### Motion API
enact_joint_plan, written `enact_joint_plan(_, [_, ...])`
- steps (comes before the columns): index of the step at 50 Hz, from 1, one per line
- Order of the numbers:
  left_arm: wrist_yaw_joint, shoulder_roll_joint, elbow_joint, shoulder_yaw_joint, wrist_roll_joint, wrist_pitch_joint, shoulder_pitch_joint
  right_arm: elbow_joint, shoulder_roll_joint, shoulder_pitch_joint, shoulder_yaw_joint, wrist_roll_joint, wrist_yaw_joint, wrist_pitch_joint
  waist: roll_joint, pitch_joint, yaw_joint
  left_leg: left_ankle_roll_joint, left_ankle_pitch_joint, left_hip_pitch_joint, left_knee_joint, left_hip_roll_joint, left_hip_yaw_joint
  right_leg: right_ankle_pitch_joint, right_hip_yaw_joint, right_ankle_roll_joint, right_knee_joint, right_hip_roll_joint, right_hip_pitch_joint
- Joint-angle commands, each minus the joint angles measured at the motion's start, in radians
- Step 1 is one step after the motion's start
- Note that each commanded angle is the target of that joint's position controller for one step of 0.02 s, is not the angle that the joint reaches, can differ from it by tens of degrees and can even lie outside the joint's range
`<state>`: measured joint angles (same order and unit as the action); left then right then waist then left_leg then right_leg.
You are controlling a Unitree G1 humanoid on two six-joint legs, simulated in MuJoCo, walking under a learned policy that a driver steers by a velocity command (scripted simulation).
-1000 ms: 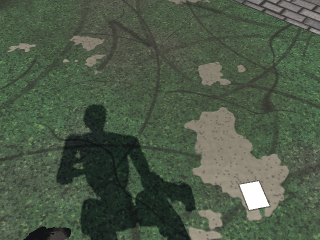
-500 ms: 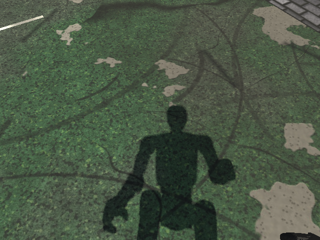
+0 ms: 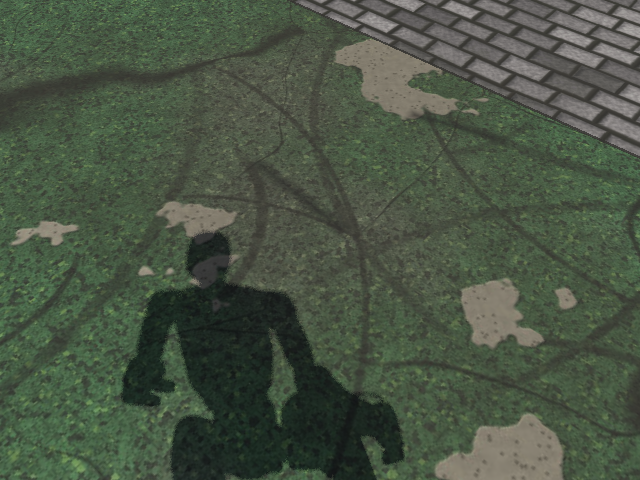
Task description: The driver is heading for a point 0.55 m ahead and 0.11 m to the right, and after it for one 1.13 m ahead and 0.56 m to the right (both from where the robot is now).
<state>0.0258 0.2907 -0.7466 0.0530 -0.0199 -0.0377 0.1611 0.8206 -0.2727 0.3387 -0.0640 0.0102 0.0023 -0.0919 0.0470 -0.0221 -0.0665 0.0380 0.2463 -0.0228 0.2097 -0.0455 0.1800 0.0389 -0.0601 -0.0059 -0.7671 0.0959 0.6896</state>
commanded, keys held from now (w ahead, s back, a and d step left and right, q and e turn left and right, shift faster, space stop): w+e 0.46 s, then w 0.08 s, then no key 0.24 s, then e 0.22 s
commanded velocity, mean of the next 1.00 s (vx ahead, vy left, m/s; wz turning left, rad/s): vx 0.37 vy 0.00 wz -0.42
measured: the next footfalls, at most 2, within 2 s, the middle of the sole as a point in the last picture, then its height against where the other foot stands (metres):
right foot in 0.16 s outside the picture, level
left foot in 0.64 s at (314, 438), level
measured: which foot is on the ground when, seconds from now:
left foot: down 0.00-0.18, up 0.20-0.62, down 0.64-1.00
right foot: up 0.00-0.14, down 0.16-0.66, up 0.68-1.00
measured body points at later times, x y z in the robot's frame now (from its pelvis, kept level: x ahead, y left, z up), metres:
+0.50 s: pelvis +0.28 -0.06 +0.00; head +0.31 -0.08 +0.45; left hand +0.42 +0.20 -0.10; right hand +0.41 -0.36 -0.08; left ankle +0.50 +0.08 -0.68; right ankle +0.22 -0.13 -0.74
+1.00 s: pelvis +0.46 -0.07 +0.00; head +0.49 -0.08 +0.45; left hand +0.70 +0.12 -0.11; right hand +0.47 -0.37 -0.12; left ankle +0.54 +0.01 -0.74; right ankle +0.43 -0.20 -0.71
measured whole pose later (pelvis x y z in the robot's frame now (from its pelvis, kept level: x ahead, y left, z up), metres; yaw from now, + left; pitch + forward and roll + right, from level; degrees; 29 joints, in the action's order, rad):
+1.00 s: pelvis +0.46 -0.07 +0.00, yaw -26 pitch +0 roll +1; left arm -0.03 0.29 -0.69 0.06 -0.01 0.06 0.20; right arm 0.80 -0.26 0.12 -0.04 0.01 -0.01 -0.01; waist 0.02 -0.06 -0.02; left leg 0.04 0.15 0.27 0.41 0.00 0.09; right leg -0.36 -0.03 -0.05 -0.79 0.04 0.44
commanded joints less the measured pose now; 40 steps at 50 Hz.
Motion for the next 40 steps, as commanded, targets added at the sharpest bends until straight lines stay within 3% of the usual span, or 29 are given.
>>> enact_joint_plan(1, [0.020, 0.026, 0.109, -0.003, 0.000, -0.012, -0.119, -0.045, -0.167, -0.022, -0.041, -0.012, -0.010, -0.003, -0.072, -0.078, -0.009, 0.126, -0.355, 0.023, -0.078, 0.306, -0.057, 0.030, 0.038, 0.024, 0.096, 0.003, 0.007])
enact_joint_plan(3, [0.033, 0.034, 0.141, -0.001, -0.001, -0.011, -0.156, -0.029, -0.179, -0.003, -0.046, -0.022, -0.012, 0.014, -0.079, -0.082, -0.012, 0.113, -0.427, -0.055, -0.033, 0.328, -0.039, -0.042, 0.065, 0.048, 0.131, -0.008, 0.026])
enact_joint_plan(5, [0.042, 0.054, 0.161, 0.010, -0.001, -0.008, -0.145, -0.028, -0.201, -0.013, -0.052, -0.027, -0.018, 0.031, -0.106, -0.048, 0.016, 0.091, -0.692, -0.098, 0.065, 0.333, -0.008, -0.142, 0.119, 0.082, 0.146, -0.053, -0.044])
enact_joint_plan(6, [0.043, 0.073, 0.161, 0.021, 0.000, -0.004, -0.106, -0.031, -0.217, -0.020, -0.057, -0.029, -0.024, 0.039, -0.129, -0.007, 0.045, 0.079, -0.867, -0.109, 0.150, 0.330, 0.005, -0.197, 0.151, 0.103, 0.139, -0.090, -0.118])
enact_joint_plan(7, [0.040, 0.106, 0.143, 0.041, -0.001, 0.000, -0.009, -0.035, -0.227, -0.029, -0.059, -0.029, -0.029, 0.048, -0.138, 0.053, 0.102, 0.064, -0.984, -0.093, 0.296, 0.316, 0.020, -0.230, 0.174, 0.129, 0.146, -0.133, -0.247])
enact_joint_plan(8, [0.028, 0.158, 0.104, 0.073, -0.003, 0.003, 0.152, -0.041, -0.221, -0.043, -0.054, -0.032, -0.034, 0.052, -0.115, 0.135, 0.191, 0.031, -0.941, 0.012, 0.512, 0.278, 0.044, -0.174, 0.163, 0.168, 0.213, -0.168, -0.491])
enact_joint_plan(9, [0.004, 0.250, 0.078, 0.103, -0.006, 0.016, 0.287, -0.063, -0.166, -0.013, -0.032, -0.005, -0.035, 0.041, 0.033, 0.232, 0.226, -0.014, -0.517, 0.281, 0.831, 0.221, 0.044, -0.138, -0.096, 0.235, 0.227, -0.010, -0.801])
enact_joint_plan(10, [0.003, 0.313, 0.108, 0.105, -0.013, 0.006, 0.223, -0.116, -0.053, 0.046, 0.007, 0.006, -0.018, 0.009, 0.238, 0.342, 0.115, -0.073, 0.315, 0.696, 1.180, -0.011, -0.099, -0.328, -0.689, 0.442, 0.377, 0.222, -1.086])
enact_joint_plan(11, [0.008, 0.222, 0.121, 0.079, -0.004, -0.005, 0.243, -0.124, -0.148, -0.055, -0.011, -0.025, 0.001, -0.029, 0.090, 0.379, 0.191, -0.047, 0.307, 0.796, 1.222, 0.036, -0.293, -0.386, -0.733, 0.412, 0.468, 0.234, -1.091])
enact_joint_plan(12, [0.007, 0.179, 0.114, 0.067, 0.005, -0.016, 0.219, -0.155, -0.165, -0.137, -0.014, -0.056, 0.008, -0.047, 0.047, 0.242, 0.187, -0.024, 0.227, 0.835, 1.180, 0.075, -0.282, -0.331, -0.583, 0.367, 0.474, 0.200, -0.979])
enact_joint_plan(13, [0.008, 0.161, 0.116, 0.060, 0.004, -0.023, 0.158, -0.155, -0.147, -0.147, -0.009, -0.042, 0.002, -0.053, -0.051, 0.139, 0.131, -0.021, 0.153, 0.800, 1.075, 0.119, -0.275, -0.216, -0.465, 0.333, 0.478, 0.153, -0.818])
enact_joint_plan(14, [0.004, 0.125, 0.127, 0.050, 0.005, -0.026, 0.100, -0.145, -0.156, -0.145, -0.017, -0.014, -0.005, -0.049, -0.053, 0.101, 0.097, -0.029, 0.113, 0.739, 0.986, 0.150, -0.273, -0.116, -0.383, 0.312, 0.488, 0.118, -0.709])
enact_joint_plan(15, [-0.001, 0.116, 0.144, 0.045, 0.017, -0.026, 0.069, -0.141, -0.157, -0.126, -0.021, -0.006, -0.004, -0.037, -0.024, 0.081, 0.067, -0.039, 0.085, 0.676, 0.954, 0.163, -0.277, -0.047, -0.347, 0.310, 0.510, 0.094, -0.626])
enact_joint_plan(18, [-0.014, 0.136, 0.138, 0.051, 0.012, -0.031, 0.069, -0.142, -0.125, -0.117, -0.016, 0.007, -0.006, -0.008, -0.021, 0.056, 0.045, -0.089, 0.030, 0.631, 0.838, 0.155, -0.247, 0.071, -0.270, 0.319, 0.546, 0.061, -0.501])
enact_joint_plan(23, [-0.038, 0.165, 0.107, 0.060, 0.001, -0.018, 0.131, -0.188, -0.074, -0.306, 0.008, 0.003, 0.000, -0.009, 0.018, 0.017, 0.114, -0.120, -0.281, 0.564, 0.462, 0.090, -0.229, -0.045, -0.184, 0.243, 0.531, -0.022, -0.418])
enact_joint_plan(27, [-0.039, 0.149, 0.066, 0.054, -0.004, -0.015, 0.200, -0.201, -0.096, -0.372, 0.005, -0.014, 0.022, -0.026, 0.037, 0.015, 0.151, -0.094, -0.354, 0.522, 0.332, 0.076, -0.242, -0.131, -0.237, 0.223, 0.484, 0.029, -0.498])
enact_joint_plan(29, [-0.044, 0.141, 0.050, 0.052, 0.003, -0.006, 0.211, -0.204, -0.119, -0.365, -0.005, -0.001, 0.027, -0.035, 0.053, 0.010, 0.139, -0.061, -0.295, 0.516, 0.284, 0.063, -0.242, -0.010, -0.270, 0.199, 0.402, 0.048, -0.574])
enact_joint_plan(31, [-0.049, 0.129, 0.051, 0.049, 0.008, 0.004, 0.182, -0.181, -0.132, -0.278, -0.017, 0.012, 0.026, -0.046, 0.070, 0.049, 0.087, -0.016, -0.306, 0.403, 0.220, 0.041, -0.210, 0.178, -0.266, 0.157, 0.280, 0.022, -0.614])
enact_joint_plan(32, [-0.049, 0.105, 0.063, 0.040, 0.013, 0.004, 0.171, -0.168, -0.156, -0.204, -0.025, 0.026, 0.022, -0.053, 0.054, 0.115, 0.049, 0.017, -0.463, 0.253, 0.211, 0.079, -0.221, 0.223, -0.236, 0.117, 0.162, -0.033, -0.585])
enact_joint_plan(33, [-0.049, 0.061, 0.085, 0.022, 0.029, -0.002, 0.220, -0.165, -0.223, -0.101, -0.037, 0.047, 0.018, -0.056, -0.086, 0.268, 0.036, 0.108, -0.801, -0.052, 0.310, 0.264, -0.387, -0.027, -0.193, 0.062, -0.087, -0.106, -0.414])
enact_joint_plan(34, [-0.046, 0.036, 0.049, 0.009, 0.012, -0.006, 0.375, -0.125, -0.227, -0.018, -0.044, 0.032, 0.024, -0.033, -0.341, 0.412, 0.048, 0.286, -0.855, -0.304, 0.286, 0.464, -0.701, -0.695, -0.119, -0.010, -0.396, -0.227, -0.170])
enact_joint_plan(35, [-0.046, 0.124, 0.031, 0.026, 0.002, 0.000, 0.374, -0.123, -0.174, -0.002, -0.032, -0.007, 0.031, -0.018, -0.246, 0.394, 0.032, 0.277, -0.609, -0.257, 0.230, 0.463, -0.781, -0.723, -0.168, -0.023, -0.505, -0.184, -0.101])
enact_joint_plan(36, [-0.050, 0.156, 0.046, 0.038, -0.004, 0.013, 0.261, -0.134, -0.137, -0.064, -0.019, -0.011, 0.029, -0.007, -0.162, 0.264, 0.017, 0.235, -0.495, -0.143, 0.202, 0.420, -0.675, -0.656, -0.148, -0.036, -0.542, -0.153, -0.055])
enact_joint_plan(37, [-0.056, 0.149, 0.061, 0.036, 0.004, 0.028, 0.186, -0.141, -0.099, -0.138, -0.001, -0.002, 0.027, 0.001, -0.107, 0.181, 0.031, 0.207, -0.479, -0.015, 0.174, 0.370, -0.578, -0.605, -0.113, -0.046, -0.500, -0.120, -0.067])
enact_joint_plan(38, [-0.059, 0.131, 0.074, 0.035, 0.014, 0.041, 0.151, -0.141, -0.071, -0.198, 0.013, 0.004, 0.027, 0.006, -0.105, 0.125, 0.060, 0.193, -0.479, 0.103, 0.148, 0.337, -0.513, -0.562, -0.100, -0.050, -0.422, -0.079, -0.108])
enact_joint_plan(40, [-0.062, 0.071, 0.062, 0.024, 0.012, 0.061, 0.184, -0.128, -0.065, -0.256, 0.016, 0.017, 0.026, 0.012, -0.171, 0.093, 0.105, 0.165, -0.507, 0.255, 0.101, 0.261, -0.384, -0.516, -0.047, -0.060, -0.236, -0.055, -0.262])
